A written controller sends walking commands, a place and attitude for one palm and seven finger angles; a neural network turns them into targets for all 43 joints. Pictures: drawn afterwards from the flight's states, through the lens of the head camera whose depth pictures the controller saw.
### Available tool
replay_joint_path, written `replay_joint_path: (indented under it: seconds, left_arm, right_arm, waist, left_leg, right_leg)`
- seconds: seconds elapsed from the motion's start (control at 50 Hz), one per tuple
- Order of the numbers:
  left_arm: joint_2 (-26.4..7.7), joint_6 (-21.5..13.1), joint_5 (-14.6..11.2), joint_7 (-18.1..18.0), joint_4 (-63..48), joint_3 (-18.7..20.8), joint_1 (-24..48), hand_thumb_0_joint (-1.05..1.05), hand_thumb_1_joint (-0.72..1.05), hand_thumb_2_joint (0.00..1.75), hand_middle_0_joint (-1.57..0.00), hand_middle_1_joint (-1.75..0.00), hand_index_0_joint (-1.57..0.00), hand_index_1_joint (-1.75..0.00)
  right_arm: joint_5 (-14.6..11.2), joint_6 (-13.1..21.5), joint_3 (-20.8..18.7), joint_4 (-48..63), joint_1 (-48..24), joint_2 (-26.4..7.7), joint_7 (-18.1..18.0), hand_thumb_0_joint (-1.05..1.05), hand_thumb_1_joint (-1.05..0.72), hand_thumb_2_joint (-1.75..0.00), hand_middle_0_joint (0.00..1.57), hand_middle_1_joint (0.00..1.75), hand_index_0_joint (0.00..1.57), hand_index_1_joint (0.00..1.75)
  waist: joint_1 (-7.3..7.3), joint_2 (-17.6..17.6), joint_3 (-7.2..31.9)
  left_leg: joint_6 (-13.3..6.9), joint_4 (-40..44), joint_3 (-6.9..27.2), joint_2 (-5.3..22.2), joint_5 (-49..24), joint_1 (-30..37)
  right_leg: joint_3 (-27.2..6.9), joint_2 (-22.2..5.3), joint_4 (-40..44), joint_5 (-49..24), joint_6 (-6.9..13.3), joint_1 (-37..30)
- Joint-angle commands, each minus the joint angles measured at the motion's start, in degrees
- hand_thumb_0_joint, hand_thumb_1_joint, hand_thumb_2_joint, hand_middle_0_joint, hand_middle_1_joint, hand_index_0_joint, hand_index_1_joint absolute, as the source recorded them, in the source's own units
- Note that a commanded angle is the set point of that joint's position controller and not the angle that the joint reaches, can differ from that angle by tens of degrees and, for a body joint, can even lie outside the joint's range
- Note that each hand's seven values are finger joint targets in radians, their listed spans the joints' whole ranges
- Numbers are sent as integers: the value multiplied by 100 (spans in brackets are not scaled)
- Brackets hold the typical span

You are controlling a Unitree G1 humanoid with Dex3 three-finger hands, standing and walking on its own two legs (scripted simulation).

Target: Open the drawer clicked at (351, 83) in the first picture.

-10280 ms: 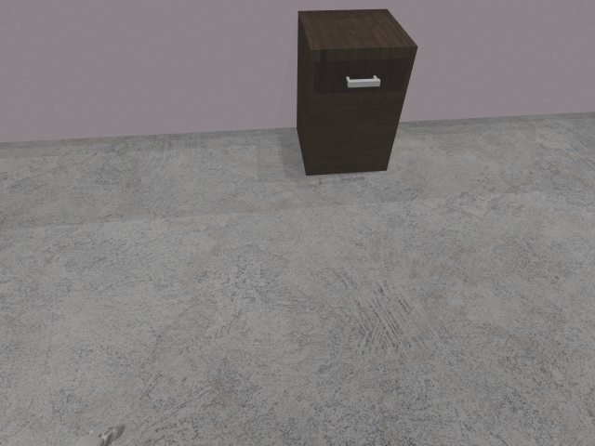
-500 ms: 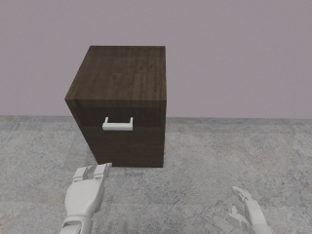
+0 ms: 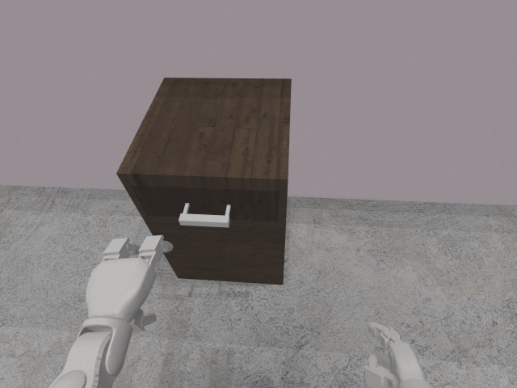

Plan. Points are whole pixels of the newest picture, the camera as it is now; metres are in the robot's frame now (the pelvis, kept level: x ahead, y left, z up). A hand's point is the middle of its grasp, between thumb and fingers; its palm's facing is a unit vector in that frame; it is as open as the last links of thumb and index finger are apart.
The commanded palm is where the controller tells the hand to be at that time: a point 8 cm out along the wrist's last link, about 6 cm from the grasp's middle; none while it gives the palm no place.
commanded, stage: raise the hand with hooked fingers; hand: left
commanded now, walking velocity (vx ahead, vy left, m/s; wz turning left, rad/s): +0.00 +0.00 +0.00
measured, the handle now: (206, 214) +0.55 +0.23 -0.22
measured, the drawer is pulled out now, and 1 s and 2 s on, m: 0.00 0.00 0.00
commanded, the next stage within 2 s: move the hooked fingers above the handle in 0.96 s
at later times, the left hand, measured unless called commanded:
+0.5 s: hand (124, 230) +0.31 +0.24 +0.08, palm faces +0.05 -0.08 -0.99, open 13.7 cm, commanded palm +0.29 +0.25 +0.14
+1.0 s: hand (103, 233) +0.30 +0.27 +0.09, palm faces +0.05 -0.07 -1.00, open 13.8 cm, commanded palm +0.27 +0.27 +0.15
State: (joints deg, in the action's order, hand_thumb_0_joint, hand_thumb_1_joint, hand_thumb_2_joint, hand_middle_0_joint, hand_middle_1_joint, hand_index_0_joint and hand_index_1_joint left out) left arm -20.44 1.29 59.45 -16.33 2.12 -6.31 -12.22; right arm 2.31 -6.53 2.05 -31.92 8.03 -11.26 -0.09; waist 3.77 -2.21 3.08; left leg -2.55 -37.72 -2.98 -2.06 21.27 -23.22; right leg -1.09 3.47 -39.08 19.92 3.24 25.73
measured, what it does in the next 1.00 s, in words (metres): stands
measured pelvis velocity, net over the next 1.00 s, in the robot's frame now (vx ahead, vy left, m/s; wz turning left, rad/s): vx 0.00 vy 0.02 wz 0.03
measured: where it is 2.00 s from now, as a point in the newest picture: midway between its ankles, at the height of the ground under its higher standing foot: outside the picture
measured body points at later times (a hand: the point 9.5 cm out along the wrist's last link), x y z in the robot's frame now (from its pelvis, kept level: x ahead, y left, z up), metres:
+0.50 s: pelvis +0.02 +0.00 +0.01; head +0.04 -0.02 +0.46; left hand +0.30 +0.25 +0.13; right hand +0.23 -0.21 -0.08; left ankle -0.03 +0.09 -0.72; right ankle -0.01 -0.09 -0.72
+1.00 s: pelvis +0.00 +0.02 +0.02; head +0.03 -0.01 +0.47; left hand +0.29 +0.27 +0.14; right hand +0.18 -0.20 -0.10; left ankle -0.02 +0.09 -0.72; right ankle -0.01 -0.09 -0.72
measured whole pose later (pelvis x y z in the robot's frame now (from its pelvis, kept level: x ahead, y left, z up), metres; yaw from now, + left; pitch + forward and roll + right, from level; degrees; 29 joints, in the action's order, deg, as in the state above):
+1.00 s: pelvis +0.00 +0.02 +0.02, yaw +2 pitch +4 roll +0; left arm -27.4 -2.7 54.2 -7.6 5.9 -2.8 4.3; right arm -0.9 -8.1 -1.1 -34.9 8.9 -13.9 0.3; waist 4.1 -4.1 1.2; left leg -3.9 -27.2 -1.4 -3.8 15.5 -15.6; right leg -0.2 1.7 -27.7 14.5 1.5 17.0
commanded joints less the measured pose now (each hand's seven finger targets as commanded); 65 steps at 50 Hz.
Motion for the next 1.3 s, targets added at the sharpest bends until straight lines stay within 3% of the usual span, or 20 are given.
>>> replay_joint_path:
  seconds: [0.0,0.08,0.14,0.22,0.3,0.36,0.46,0.54,0.58,0.66,0.78,0.9,1.02,1.04,1.12,1.16,1.22,1.24,1.26,1.28]
  left_arm:
    - [-1077,-206,-7,-548,-1584,1018,1006,0,-22,42,-28,-102,-28,-102]
    - [-979,-22,-194,-467,-1210,854,1077,0,-31,38,-29,-108,-29,-108]
    - [-998,185,-317,-193,-1126,701,1297,0,-38,35,-29,-112,-29,-112]
    - [-1259,226,-375,156,-1318,745,1627,0,-48,31,-30,-118,-30,-118]
    - [-1652,116,-380,322,-1278,1092,1841,0,-50,30,-30,-120,-30,-120]
    - [-1566,142,-384,389,-998,996,2257,0,-50,30,-30,-120,-30,-120]
    - [-1702,234,-418,568,-914,940,3011,0,-50,30,-30,-120,-30,-120]
    - [-1772,209,-541,867,-774,864,3341,0,-50,30,-30,-120,-30,-120]
    - [-1615,208,-588,1030,-460,769,2963,0,-50,30,-30,-120,-30,-120]
    - [-1659,11,-658,1236,-477,857,2724,0,-50,30,-30,-120,-30,-120]
    - [-1947,-522,-570,928,-1083,1204,3137,0,-50,30,-30,-120,-30,-120]
    - [-1925,-514,-522,580,-820,1257,3220,0,-50,30,-30,-120,-30,-120]
    - [-1602,-226,-593,741,-551,832,2980,0,-50,30,-30,-120,-30,-120]
    - [-1686,-235,-624,785,-616,881,2989,0,-50,30,-30,-120,-30,-120]
    - [-1215,-272,-550,934,224,380,3483,0,-50,30,-30,-120,-30,-120]
    - [-1429,-426,-442,880,416,535,3789,0,-50,30,-30,-120,-30,-120]
    - [-1699,-736,-167,617,332,745,4486,0,-50,30,-30,-120,-30,-120]
    - [-1826,-836,-107,495,450,910,4605,0,-50,30,-30,-120,-30,-120]
    - [-1727,-914,-82,385,526,858,4712,0,-50,30,-30,-120,-30,-120]
    - [-1901,-973,-57,263,735,1060,4809,0,-50,30,-30,-120,-30,-120]
  right_arm:
    - [36,302,-426,838,-755,-685,-19,0,-90,-90,20,30,20,30]
    - [-63,277,-510,692,-741,-785,-11,0,-90,-90,20,30,20,30]
    - [-150,236,-536,677,-764,-843,-29,0,-90,-90,20,30,20,30]
    - [-170,206,-509,693,-825,-851,-58,0,-90,-90,20,30,20,30]
    - [-183,162,-471,721,-869,-846,-81,0,-90,-90,20,30,20,30]
    - [-241,110,-440,689,-881,-807,-91,0,-90,-90,20,30,20,30]
    - [-288,64,-431,692,-855,-811,-108,0,-90,-90,20,30,20,30]
    - [-322,45,-421,690,-836,-837,-126,0,-90,-90,20,30,20,30]
    - [-335,25,-405,705,-785,-841,-99,0,-90,-90,20,30,20,30]
    - [-327,-9,-412,763,-728,-877,-33,0,-90,-90,20,30,20,30]
    - [-271,52,-475,747,-619,-852,-11,0,-90,-90,20,30,20,30]
    - [-332,108,-529,623,-580,-871,15,0,-90,-90,20,30,20,30]
    - [-380,97,-520,642,-581,-890,31,0,-90,-90,20,30,20,30]
    - [-378,88,-530,641,-576,-907,25,0,-90,-90,20,30,20,30]
    - [-402,95,-488,545,-445,-929,2,0,-90,-90,20,30,20,30]
    - [-370,96,-507,518,-368,-950,-38,0,-90,-90,20,30,20,30]
    - [-296,133,-534,504,-257,-915,-59,0,-90,-90,20,30,20,30]
    - [-280,136,-566,440,-199,-905,-83,0,-90,-90,20,30,20,30]
    - [-264,147,-578,434,-144,-888,-103,0,-90,-90,20,30,20,30]
    - [-264,155,-597,373,-73,-888,-127,0,-90,-90,20,30,20,30]
  waist:
    - [50,-26,1762]
    - [-71,342,1540]
    - [-63,461,1549]
    - [10,225,1688]
    - [86,221,1618]
    - [25,140,1238]
    - [-10,-114,1521]
    - [-59,4,1497]
    - [-38,215,1288]
    - [25,294,1134]
    - [65,-86,1481]
    - [40,-245,1339]
    - [-19,56,1334]
    - [-8,82,1300]
    - [-211,501,701]
    - [-174,424,844]
    - [-131,-175,1388]
    - [-144,-222,1463]
    - [-169,-263,1642]
    - [-176,-259,1683]
  left_leg:
    - [22,269,457,23,-2586,684]
    - [18,356,390,-4,-2485,580]
    - [-1,483,331,-15,-2465,641]
    - [-11,628,316,-14,-2735,895]
    - [-17,764,304,-22,-2841,948]
    - [-5,892,266,-4,-2665,944]
    - [4,1008,280,35,-2818,1285]
    - [-6,1128,296,61,-2759,1395]
    - [2,1172,302,65,-2748,1287]
    - [20,1248,319,110,-2830,1262]
    - [75,1237,432,166,-3002,1563]
    - [174,1302,489,193,-2716,1511]
    - [164,1354,487,215,-2560,1485]
    - [160,1380,499,214,-2516,1482]
    - [109,1371,442,201,-1876,1121]
    - [68,1294,396,153,-1721,1033]
    - [95,1094,426,111,-1763,1097]
    - [105,976,419,118,-1853,1085]
    - [87,870,398,109,-1913,1067]
    - [89,778,392,100,-1963,951]
  right_leg:
    - [-601,-201,418,-2720,75,-1147]
    - [-524,-253,519,-2997,-11,-1223]
    - [-502,-289,647,-3104,-62,-1441]
    - [-436,-336,717,-3272,-72,-1714]
    - [-467,-326,836,-3393,-67,-1892]
    - [-372,-310,982,-3081,-49,-1705]
    - [-240,-290,1102,-2799,-31,-1799]
    - [-172,-282,1252,-2588,-49,-1831]
    - [-107,-273,1300,-2544,-58,-1791]
    - [-57,-265,1338,-2475,-42,-1758]
    - [-51,-254,1324,-2188,4,-1609]
    - [15,-212,1339,-1705,44,-1312]
    - [69,-235,1380,-1598,2,-1350]
    - [53,-231,1406,-1580,2,-1385]
    - [99,-209,1462,-1158,-19,-838]
    - [67,-207,1402,-1073,-4,-804]
    - [3,-210,1184,-1004,58,-716]
    - [-6,-184,1097,-1059,80,-624]
    - [-9,-191,1011,-1136,71,-571]
    - [-25,-179,929,-1214,80,-523]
